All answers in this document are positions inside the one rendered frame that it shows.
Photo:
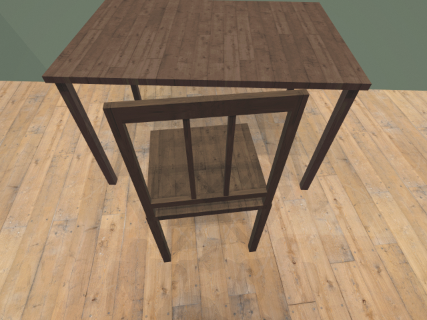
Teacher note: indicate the table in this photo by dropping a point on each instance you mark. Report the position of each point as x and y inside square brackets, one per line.
[209, 43]

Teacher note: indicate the chair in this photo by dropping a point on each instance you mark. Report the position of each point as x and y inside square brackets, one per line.
[197, 171]

